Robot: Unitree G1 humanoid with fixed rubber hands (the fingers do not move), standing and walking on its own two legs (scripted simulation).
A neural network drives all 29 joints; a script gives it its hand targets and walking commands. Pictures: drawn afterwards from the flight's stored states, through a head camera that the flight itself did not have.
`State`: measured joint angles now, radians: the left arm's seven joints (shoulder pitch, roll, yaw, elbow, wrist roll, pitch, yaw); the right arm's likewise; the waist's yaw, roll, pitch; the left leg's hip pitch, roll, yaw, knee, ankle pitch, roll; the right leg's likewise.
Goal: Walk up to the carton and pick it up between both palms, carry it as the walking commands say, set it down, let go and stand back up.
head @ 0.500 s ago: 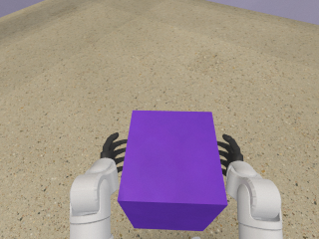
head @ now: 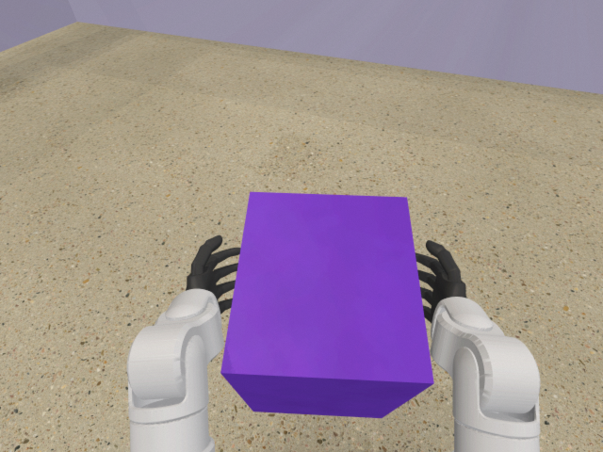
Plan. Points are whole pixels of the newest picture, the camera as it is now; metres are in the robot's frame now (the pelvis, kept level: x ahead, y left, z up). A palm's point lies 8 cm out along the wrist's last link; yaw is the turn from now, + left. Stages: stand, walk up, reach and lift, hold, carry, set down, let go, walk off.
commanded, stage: carry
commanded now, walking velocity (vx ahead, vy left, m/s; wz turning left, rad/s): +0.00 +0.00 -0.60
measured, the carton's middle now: (322, 315) +0.30 +0.01 +0.05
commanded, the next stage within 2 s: none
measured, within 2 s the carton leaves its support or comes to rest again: neither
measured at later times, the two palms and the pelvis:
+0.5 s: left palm (350, 234) +0.38 -0.03 +0.12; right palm (585, 285) +0.31 -0.30 +0.12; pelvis +0.07 -0.09 +0.02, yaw -16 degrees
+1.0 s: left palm (499, 194) +0.47 -0.25 +0.12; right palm out of the picture +0.31 -0.48 +0.12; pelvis +0.15 -0.22 +0.02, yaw -33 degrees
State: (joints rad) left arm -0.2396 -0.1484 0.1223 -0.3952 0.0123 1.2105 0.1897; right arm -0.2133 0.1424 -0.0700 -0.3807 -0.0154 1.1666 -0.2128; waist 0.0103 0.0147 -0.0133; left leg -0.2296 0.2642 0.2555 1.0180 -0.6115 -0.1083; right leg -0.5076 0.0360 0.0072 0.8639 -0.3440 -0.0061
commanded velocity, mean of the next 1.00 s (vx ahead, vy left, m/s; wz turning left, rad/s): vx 0.00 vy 0.00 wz -0.60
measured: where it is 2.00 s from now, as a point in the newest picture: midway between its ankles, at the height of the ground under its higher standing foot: outside the picture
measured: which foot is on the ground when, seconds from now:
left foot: up 0.00-0.18, down 0.20-0.54, up 0.56-0.72, down 0.74-1.00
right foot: down 0.00-0.24, up 0.26-0.52, down 0.54-0.78, up 0.80-1.00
